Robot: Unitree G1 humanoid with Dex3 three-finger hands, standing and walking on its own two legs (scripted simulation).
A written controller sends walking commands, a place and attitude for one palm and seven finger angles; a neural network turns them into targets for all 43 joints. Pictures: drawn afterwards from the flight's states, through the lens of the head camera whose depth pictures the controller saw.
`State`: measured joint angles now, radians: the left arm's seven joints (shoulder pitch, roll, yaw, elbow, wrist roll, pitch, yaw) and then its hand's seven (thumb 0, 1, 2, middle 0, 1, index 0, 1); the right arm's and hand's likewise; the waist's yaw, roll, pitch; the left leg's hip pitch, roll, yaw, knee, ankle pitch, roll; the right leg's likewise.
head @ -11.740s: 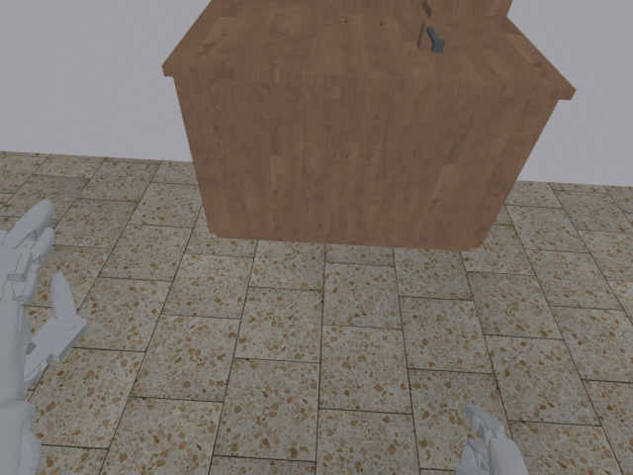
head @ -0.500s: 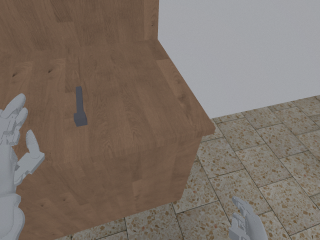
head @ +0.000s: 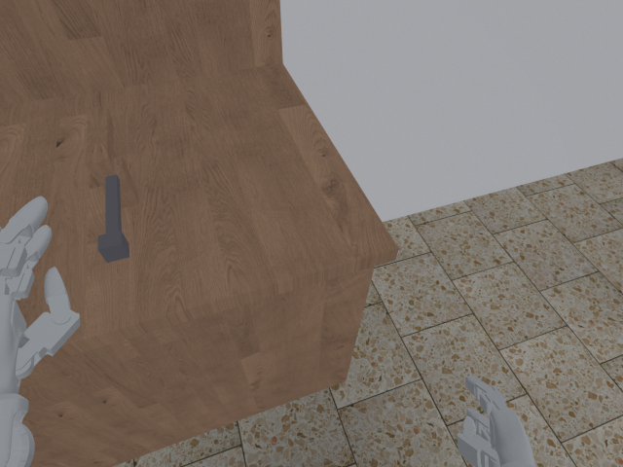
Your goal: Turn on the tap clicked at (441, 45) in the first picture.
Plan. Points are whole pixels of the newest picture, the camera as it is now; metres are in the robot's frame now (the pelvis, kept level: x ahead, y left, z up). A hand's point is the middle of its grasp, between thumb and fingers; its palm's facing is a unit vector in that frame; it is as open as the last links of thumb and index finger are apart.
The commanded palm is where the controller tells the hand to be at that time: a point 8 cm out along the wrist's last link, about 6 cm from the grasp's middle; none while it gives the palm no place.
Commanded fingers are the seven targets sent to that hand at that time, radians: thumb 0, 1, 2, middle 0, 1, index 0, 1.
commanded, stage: come to a stop and stand still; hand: left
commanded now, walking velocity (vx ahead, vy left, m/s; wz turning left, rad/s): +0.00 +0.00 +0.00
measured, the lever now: (114, 246) +0.35 +0.29 +0.08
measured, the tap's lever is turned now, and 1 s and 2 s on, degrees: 0 0 0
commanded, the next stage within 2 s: look again from close up in 0.66 s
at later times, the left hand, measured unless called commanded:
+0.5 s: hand out of the picture +0.19 +0.30 +0.15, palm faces +0.42 -0.83 -0.37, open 7.4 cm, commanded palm +0.12 +0.31 +0.17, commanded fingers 0.00 0.90 0.90 -0.20 -0.30 -0.20 -0.30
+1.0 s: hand (26, 333) +0.20 +0.27 +0.16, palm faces +0.40 -0.85 -0.34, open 7.4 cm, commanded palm +0.14 +0.30 +0.17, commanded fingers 0.00 0.90 0.90 -0.20 -0.30 -0.20 -0.30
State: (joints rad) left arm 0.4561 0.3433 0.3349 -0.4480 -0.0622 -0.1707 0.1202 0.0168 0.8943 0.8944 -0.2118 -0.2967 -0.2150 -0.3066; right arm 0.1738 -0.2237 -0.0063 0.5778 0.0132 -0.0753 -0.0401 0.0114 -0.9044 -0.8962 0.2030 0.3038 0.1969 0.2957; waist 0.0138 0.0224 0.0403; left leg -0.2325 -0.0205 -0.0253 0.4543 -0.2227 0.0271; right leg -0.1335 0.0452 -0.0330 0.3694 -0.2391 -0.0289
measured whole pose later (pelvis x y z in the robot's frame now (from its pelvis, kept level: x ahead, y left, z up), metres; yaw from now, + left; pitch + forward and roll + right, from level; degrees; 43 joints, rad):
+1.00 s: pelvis -0.02 +0.02 +0.00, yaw +0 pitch -1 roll -1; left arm 0.41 0.35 0.34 -0.45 -0.03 -0.21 0.11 0.02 0.89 0.89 -0.21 -0.30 -0.21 -0.31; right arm 0.20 -0.20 0.02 0.59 0.00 -0.12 -0.03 0.01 -0.90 -0.90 0.21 0.30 0.20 0.30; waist 0.03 -0.02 0.04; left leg -0.23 -0.05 0.00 0.43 -0.18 0.06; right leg -0.13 0.02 -0.02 0.36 -0.21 0.00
